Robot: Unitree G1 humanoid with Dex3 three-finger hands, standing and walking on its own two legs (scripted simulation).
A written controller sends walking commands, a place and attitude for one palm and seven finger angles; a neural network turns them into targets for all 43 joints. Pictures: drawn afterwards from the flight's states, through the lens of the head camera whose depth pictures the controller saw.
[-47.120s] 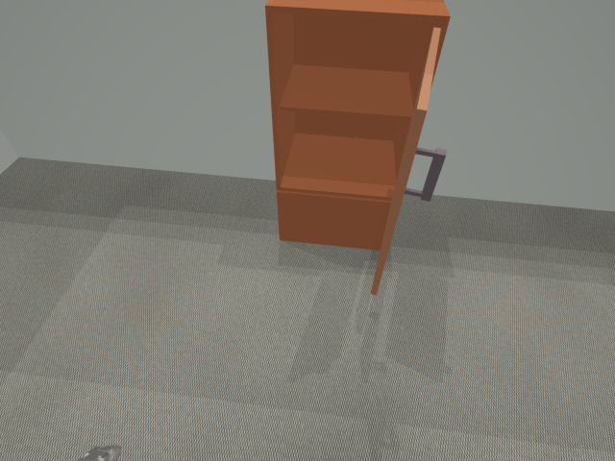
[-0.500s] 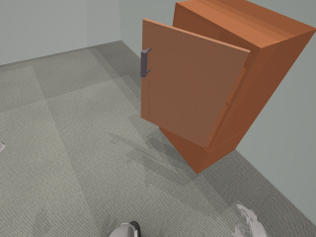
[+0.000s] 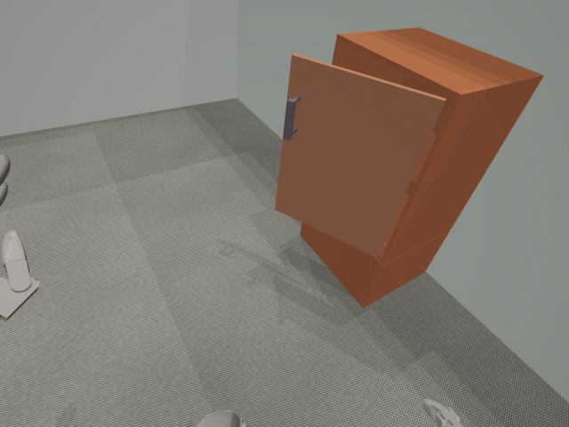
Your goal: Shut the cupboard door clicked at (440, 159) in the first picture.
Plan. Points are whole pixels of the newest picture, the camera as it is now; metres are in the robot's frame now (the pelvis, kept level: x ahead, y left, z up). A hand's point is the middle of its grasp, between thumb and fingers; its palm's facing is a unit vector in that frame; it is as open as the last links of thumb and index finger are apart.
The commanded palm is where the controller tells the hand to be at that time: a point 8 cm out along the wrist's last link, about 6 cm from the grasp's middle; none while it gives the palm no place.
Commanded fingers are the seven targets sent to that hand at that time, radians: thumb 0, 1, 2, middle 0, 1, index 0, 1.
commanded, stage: stop stepping back and stand still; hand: left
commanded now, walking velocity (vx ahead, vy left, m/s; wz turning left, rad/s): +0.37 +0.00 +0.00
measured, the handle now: (292, 117) +0.98 +0.06 -0.01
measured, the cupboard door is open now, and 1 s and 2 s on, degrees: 27 27 27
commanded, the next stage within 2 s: let the arm hang, fingers relaxed in 0.82 s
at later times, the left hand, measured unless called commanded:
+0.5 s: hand out of the picture +0.14 +0.30 +0.18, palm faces +0.39 -0.78 -0.49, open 7.4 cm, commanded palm +0.08 +0.33 +0.19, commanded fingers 0.00 0.90 0.90 -0.20 -0.30 -0.20 -0.30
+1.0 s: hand (46, 338) +0.18 +0.30 +0.08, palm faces +0.21 -0.83 -0.52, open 7.4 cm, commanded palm none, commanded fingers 0.00 0.90 0.90 -0.20 -0.30 -0.20 -0.30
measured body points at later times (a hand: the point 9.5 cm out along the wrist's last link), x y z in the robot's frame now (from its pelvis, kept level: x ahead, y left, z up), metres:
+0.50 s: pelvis -0.08 +0.05 +0.00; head -0.09 +0.06 +0.45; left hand +0.12 +0.34 +0.21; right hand +0.02 -0.20 -0.10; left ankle -0.01 +0.14 -0.72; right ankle -0.16 -0.05 -0.73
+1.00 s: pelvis -0.05 +0.05 +0.00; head -0.05 +0.03 +0.45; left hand +0.16 +0.34 +0.11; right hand +0.08 -0.20 -0.12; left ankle +0.01 +0.14 -0.73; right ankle -0.11 -0.04 -0.73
